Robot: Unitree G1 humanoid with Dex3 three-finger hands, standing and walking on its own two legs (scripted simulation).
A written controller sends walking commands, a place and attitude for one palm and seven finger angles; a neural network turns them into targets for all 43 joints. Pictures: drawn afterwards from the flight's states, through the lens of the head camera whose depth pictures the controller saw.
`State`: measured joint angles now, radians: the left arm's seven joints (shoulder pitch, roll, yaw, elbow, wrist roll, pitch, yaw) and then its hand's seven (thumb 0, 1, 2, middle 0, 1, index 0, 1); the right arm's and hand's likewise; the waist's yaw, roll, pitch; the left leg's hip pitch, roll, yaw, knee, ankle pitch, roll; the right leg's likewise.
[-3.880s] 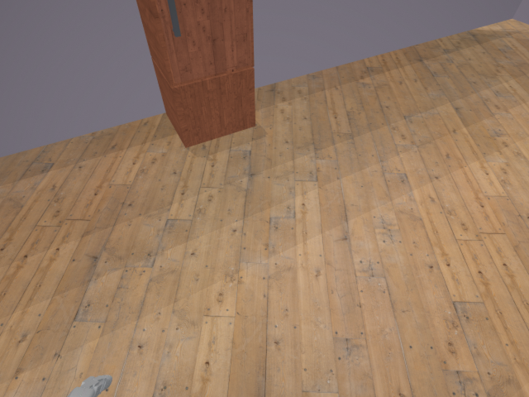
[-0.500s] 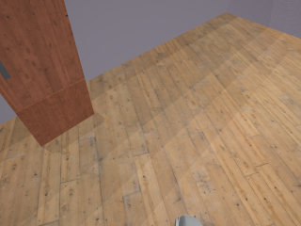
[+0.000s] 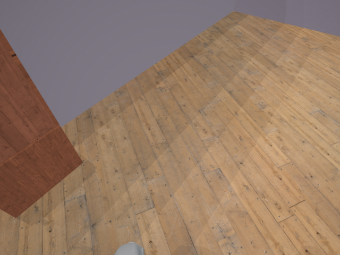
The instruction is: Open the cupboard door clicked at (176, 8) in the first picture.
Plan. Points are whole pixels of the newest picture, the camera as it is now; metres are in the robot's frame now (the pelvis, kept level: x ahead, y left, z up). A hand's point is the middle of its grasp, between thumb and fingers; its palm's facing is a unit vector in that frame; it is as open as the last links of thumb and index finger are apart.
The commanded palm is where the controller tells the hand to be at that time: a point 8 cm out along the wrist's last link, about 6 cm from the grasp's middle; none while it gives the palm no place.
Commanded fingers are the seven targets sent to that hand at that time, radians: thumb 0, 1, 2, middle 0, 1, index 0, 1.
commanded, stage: walk to a spot facing it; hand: left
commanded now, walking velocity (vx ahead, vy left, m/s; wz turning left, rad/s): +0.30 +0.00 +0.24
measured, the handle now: out of the picture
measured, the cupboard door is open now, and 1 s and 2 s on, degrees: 0 0 0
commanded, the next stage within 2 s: turn to face it in 0.08 s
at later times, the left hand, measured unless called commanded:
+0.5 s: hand (82, 246) +0.18 +0.26 -0.18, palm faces +0.23 -0.96 -0.19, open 7.4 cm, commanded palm none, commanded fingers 0.00 0.90 0.90 -0.20 -0.30 -0.20 -0.30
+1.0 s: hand (97, 247) +0.17 +0.21 -0.15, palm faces +0.46 -0.85 -0.27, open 7.4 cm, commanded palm none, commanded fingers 0.00 0.90 0.90 -0.20 -0.30 -0.20 -0.30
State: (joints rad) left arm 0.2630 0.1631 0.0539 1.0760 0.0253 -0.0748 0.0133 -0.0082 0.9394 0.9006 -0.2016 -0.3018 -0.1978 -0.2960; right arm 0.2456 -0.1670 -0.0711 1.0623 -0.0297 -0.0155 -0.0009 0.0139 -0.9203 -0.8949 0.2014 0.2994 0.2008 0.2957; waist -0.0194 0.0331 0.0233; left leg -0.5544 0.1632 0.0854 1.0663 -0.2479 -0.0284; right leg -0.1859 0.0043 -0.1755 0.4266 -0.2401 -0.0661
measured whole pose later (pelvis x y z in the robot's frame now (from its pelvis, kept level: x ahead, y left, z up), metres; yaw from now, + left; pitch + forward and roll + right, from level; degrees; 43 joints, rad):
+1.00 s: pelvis +0.18 +0.00 +0.00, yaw +28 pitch +0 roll +2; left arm 0.20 0.16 0.03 0.90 0.02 0.01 0.03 0.01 0.90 0.90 -0.20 -0.30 -0.20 -0.30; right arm 0.22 -0.27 -0.11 0.95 -0.02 0.09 0.02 0.01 -0.91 -0.90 0.20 0.30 0.20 0.30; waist -0.03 0.03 0.07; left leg -0.51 0.04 0.02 1.10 -0.38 -0.08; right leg -0.21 -0.12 -0.19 0.51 -0.29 -0.01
